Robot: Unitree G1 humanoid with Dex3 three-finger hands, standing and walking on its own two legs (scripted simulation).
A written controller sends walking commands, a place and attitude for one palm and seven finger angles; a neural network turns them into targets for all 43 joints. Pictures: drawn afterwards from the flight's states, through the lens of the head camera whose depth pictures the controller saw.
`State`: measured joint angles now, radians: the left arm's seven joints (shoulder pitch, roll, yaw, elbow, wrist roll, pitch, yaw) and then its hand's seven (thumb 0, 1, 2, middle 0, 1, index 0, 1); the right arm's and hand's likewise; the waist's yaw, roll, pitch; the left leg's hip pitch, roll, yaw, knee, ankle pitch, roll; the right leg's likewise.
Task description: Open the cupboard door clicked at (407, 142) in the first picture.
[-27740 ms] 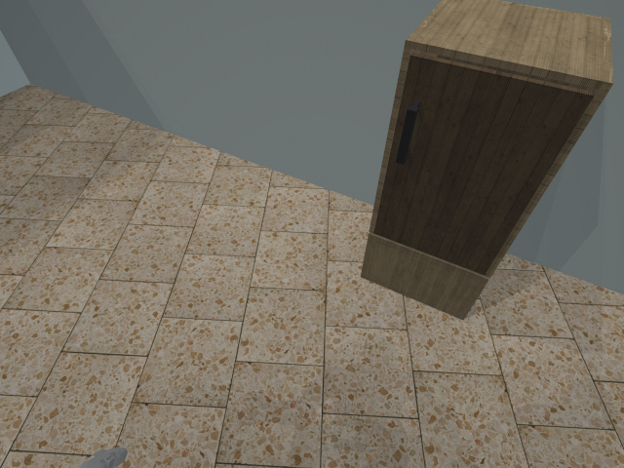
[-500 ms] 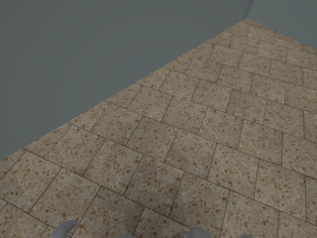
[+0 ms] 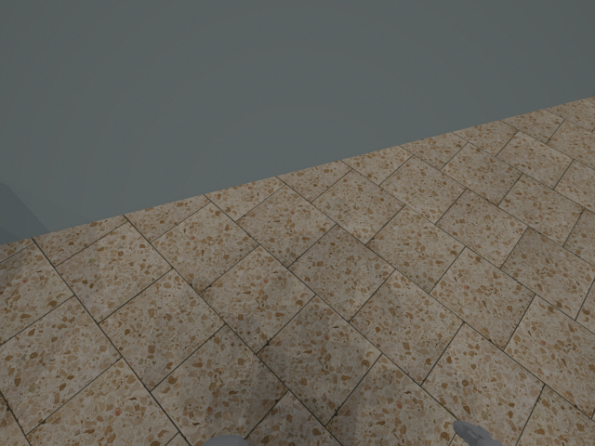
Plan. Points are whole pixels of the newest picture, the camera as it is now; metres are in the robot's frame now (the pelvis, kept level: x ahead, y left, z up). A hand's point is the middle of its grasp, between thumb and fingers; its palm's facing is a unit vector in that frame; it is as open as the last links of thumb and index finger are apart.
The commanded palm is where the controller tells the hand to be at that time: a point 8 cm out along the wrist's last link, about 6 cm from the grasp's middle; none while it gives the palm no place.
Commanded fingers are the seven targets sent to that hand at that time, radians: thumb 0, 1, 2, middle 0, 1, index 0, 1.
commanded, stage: turn to face it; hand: left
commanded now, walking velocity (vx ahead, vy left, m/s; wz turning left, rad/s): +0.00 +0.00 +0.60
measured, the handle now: out of the picture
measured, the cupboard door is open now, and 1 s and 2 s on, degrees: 51 51 51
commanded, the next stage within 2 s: none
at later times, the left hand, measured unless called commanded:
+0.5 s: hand out of the picture +0.06 +0.17 -0.13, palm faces +0.28 -0.92 -0.27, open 7.4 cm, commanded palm none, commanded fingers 0.00 0.90 0.90 -0.20 -0.30 -0.20 -0.30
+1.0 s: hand out of the picture +0.01 +0.21 -0.14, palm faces +0.57 -0.78 -0.26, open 7.4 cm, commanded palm none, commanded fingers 0.00 0.90 0.90 -0.20 -0.30 -0.20 -0.30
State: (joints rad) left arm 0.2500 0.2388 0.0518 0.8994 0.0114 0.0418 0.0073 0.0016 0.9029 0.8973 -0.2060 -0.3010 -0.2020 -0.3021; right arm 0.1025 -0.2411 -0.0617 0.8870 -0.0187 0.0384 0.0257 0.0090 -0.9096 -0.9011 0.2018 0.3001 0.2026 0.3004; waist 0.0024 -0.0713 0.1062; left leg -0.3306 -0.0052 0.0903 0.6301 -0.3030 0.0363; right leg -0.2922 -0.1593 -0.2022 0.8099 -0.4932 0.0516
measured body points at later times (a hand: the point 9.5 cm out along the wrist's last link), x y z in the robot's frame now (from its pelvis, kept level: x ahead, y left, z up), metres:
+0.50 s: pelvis +0.02 -0.05 +0.02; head +0.07 -0.05 +0.47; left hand +0.04 +0.21 -0.11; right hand +0.17 -0.29 -0.13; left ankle -0.04 +0.07 -0.64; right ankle +0.03 -0.17 -0.72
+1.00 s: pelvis +0.04 -0.04 +0.02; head +0.08 +0.00 +0.46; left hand -0.02 +0.25 -0.12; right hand +0.26 -0.20 -0.12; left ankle +0.00 +0.07 -0.72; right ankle +0.12 -0.18 -0.67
